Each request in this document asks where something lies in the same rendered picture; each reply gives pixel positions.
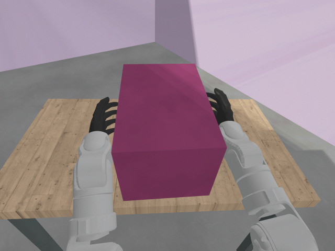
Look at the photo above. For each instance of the table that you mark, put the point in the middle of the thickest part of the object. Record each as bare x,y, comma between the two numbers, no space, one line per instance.
37,179

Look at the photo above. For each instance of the robot left hand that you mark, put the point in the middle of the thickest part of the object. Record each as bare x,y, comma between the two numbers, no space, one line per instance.
98,122

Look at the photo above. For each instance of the robot right hand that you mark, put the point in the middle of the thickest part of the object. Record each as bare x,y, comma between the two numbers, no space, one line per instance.
223,107

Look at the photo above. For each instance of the right robot forearm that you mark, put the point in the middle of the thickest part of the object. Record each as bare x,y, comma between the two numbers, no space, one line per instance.
260,192

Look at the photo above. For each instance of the right robot upper arm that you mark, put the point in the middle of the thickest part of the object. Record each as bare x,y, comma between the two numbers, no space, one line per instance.
282,233

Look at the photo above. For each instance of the left robot forearm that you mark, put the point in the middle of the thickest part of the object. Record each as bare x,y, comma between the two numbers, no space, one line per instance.
93,215

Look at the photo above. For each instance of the carton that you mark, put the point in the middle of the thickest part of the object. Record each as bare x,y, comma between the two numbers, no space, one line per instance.
167,142

